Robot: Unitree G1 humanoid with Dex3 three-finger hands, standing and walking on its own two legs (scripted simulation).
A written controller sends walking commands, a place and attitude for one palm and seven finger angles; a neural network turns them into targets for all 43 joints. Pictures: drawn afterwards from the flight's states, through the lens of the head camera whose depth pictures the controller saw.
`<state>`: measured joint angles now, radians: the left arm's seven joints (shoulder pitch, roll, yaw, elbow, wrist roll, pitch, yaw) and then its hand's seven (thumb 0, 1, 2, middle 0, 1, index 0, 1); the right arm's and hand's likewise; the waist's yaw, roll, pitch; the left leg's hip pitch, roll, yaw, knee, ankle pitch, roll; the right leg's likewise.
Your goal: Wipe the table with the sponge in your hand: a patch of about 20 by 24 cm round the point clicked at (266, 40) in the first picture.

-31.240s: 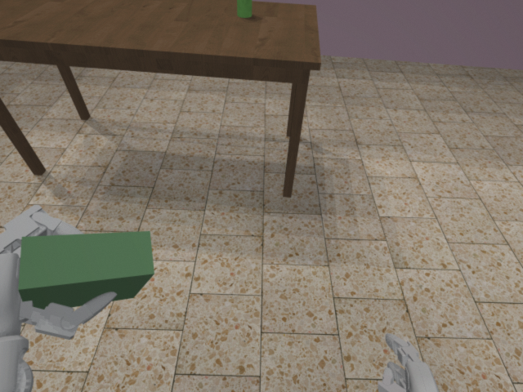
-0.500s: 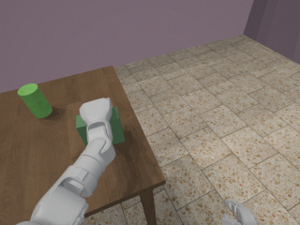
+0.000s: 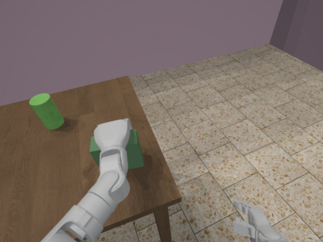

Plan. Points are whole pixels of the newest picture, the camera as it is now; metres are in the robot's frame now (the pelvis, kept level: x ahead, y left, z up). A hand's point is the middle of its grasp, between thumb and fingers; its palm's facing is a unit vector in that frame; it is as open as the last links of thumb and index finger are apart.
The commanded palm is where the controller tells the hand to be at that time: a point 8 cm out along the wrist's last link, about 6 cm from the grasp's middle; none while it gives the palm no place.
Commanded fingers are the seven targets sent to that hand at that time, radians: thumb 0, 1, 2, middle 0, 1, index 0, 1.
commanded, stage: wipe back along the third lane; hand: left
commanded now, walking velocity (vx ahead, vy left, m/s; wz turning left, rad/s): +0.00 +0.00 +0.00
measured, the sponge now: (120, 156) +0.34 +0.17 +0.02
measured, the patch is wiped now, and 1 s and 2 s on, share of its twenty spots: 1.00 1.00 1.00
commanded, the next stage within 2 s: slide back across to the middle lane in 0.70 s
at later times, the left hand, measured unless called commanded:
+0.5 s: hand (121, 162) +0.29 +0.14 +0.07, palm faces +0.08 -0.12 -0.99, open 9.6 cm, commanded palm +0.24 +0.13 +0.10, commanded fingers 0.00 0.10 1.30 -1.20 -1.60 -1.20 -1.60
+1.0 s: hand (123, 170) +0.27 +0.13 +0.07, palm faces +0.10 -0.20 -0.97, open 9.6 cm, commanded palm +0.21 +0.13 +0.12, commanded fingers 0.00 0.10 1.30 -1.20 -1.60 -1.20 -1.60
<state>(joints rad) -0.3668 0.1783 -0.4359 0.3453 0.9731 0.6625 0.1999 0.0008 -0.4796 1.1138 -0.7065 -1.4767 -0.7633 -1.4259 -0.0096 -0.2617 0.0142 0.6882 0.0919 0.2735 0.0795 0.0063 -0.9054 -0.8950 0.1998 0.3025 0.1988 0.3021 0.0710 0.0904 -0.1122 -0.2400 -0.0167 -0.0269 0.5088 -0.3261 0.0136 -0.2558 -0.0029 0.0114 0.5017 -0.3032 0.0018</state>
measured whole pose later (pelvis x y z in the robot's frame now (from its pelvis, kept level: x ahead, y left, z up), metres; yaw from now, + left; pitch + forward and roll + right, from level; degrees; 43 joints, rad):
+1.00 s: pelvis -0.02 -0.02 +0.00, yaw -2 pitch -1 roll +1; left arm -0.05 0.22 -0.41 -0.02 0.94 0.61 0.18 0.01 -0.48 1.09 -0.68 -1.48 -0.78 -1.38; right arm -0.03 -0.26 0.01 0.66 0.09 0.25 0.08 0.01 -0.91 -0.90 0.20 0.30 0.20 0.30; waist 0.08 0.11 -0.08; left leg -0.18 0.01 -0.01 0.50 -0.31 -0.01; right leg -0.23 0.02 0.03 0.54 -0.30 -0.03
